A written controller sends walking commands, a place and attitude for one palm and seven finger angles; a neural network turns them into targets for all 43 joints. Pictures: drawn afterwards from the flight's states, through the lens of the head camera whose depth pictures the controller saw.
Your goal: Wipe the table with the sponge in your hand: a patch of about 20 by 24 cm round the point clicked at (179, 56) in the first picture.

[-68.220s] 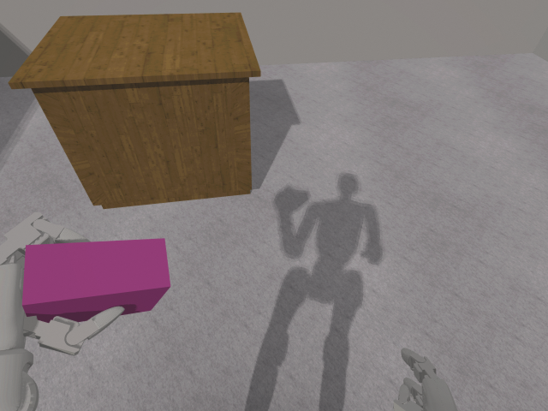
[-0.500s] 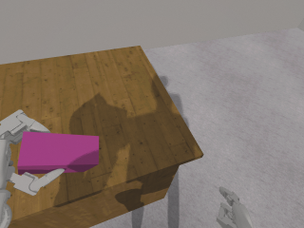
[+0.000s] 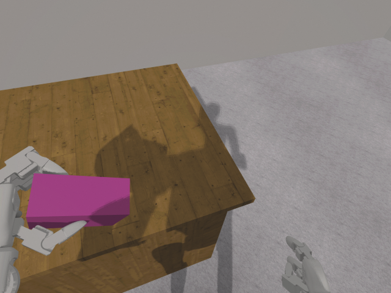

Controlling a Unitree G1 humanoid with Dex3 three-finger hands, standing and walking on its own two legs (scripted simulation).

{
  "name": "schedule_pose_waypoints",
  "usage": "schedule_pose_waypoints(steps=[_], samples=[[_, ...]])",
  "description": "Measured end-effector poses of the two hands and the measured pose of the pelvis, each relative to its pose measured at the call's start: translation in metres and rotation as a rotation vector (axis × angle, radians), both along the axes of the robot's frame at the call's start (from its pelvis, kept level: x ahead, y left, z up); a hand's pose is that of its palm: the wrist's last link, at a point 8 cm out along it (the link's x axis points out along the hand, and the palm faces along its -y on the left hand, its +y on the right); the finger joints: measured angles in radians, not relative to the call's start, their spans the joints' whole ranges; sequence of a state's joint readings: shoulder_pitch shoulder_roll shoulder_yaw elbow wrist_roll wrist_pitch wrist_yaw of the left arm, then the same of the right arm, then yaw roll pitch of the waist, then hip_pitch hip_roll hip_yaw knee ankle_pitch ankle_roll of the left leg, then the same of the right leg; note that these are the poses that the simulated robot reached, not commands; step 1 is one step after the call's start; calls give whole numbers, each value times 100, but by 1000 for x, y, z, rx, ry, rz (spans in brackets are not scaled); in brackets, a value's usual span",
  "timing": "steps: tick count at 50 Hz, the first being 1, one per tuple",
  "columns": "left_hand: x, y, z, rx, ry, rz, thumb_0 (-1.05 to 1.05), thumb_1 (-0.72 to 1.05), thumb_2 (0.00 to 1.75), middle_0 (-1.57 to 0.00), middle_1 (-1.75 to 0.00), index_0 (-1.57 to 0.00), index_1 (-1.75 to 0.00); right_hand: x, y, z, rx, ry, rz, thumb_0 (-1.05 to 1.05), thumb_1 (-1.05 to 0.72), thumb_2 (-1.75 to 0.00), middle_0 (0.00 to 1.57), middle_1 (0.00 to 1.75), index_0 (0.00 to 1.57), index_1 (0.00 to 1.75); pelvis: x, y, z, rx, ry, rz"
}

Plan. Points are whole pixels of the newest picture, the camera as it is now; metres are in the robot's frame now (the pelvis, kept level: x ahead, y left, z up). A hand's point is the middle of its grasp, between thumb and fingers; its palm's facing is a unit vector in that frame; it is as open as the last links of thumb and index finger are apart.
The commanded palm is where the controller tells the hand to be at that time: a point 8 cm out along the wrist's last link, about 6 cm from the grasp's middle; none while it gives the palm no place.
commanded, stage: come to a stop and stand still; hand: left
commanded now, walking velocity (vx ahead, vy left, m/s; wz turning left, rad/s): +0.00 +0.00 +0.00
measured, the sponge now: (94, 203) +0.23 +0.19 +0.12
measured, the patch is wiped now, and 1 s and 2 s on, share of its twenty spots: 0.00 0.00 0.00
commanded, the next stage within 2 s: look again from close up in 0.98 s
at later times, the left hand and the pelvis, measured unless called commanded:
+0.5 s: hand (24, 169) +0.25 +0.28 +0.17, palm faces +0.45 -0.80 -0.39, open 10.0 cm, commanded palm +0.16 +0.28 +0.17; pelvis +0.00 +0.00 +0.00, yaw -1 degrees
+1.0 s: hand (47, 177) +0.25 +0.26 +0.15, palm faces +0.33 -0.86 -0.38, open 10.0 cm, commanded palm +0.18 +0.29 +0.17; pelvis +0.02 +0.02 +0.00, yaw -1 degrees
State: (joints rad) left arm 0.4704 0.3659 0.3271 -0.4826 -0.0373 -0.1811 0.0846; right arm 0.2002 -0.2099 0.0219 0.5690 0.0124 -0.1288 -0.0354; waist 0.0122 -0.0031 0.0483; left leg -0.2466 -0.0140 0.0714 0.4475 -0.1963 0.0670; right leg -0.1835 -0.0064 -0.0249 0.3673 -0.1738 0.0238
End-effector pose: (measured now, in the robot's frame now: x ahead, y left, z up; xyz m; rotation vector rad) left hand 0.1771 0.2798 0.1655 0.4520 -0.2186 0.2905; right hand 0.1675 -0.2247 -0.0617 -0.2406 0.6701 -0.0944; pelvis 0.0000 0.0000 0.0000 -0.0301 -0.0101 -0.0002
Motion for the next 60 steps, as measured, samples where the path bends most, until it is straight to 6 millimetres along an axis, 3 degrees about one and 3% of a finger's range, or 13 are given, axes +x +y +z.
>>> schedule_pose_waypoints(steps=[17,19,23,31,35,40,50,60], samples=[[3,-2,-4,-20,25,1,-1,-53,106,-75,-137,-76,-137,0,-10,1,-18,11,-31,1,-90,-90,20,29,20,30,3,-2,0,-2,1,-2],[12,11,11,121,-32,-17,-1,-53,106,-76,-137,-77,-136,-2,-7,-1,-44,24,13,1,-90,-90,20,29,20,30,-2,-4,-1,-6,12,8],[27,43,23,94,-138,84,-1,-53,106,-76,-137,-77,-136,-5,0,-4,-9,30,27,1,-90,-90,20,29,20,30,-6,-2,-3,5,11,-11],[19,6,-3,22,-53,-65,-1,-53,106,-75,-137,-76,-137,-11,12,-9,27,20,-10,1,-90,-90,20,30,20,30,4,11,-5,9,15,-24],[21,15,-11,35,-21,-53,-1,-53,106,-76,-137,-77,-136,-9,17,-12,8,60,-1,1,-90,-90,20,30,20,30,9,11,-5,7,17,-12],[28,32,-4,38,-64,18,-1,-53,106,-76,-137,-77,-136,4,21,-10,-6,63,25,1,-90,-90,20,30,20,30,14,12,-4,3,19,-5],[35,20,2,13,-85,-26,-1,-53,106,-75,-137,-77,-137,35,24,5,-7,-22,26,1,-90,-90,20,30,20,30,21,15,-4,-2,20,-10],[23,24,-3,-6,-45,14,-1,-53,106,-76,-137,-77,-137,27,18,6,-20,-10,20,1,-90,-90,20,30,20,30,17,12,-2,-3,13,-6]])
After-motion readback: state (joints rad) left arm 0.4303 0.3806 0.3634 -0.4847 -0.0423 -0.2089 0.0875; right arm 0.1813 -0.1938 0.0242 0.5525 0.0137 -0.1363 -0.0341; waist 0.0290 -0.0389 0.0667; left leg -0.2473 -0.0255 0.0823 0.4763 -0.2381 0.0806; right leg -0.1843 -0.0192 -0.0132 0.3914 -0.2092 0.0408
